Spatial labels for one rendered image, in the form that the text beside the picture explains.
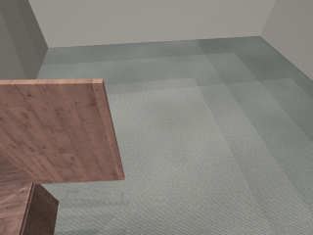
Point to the cupboard door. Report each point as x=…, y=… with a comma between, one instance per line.
x=59, y=130

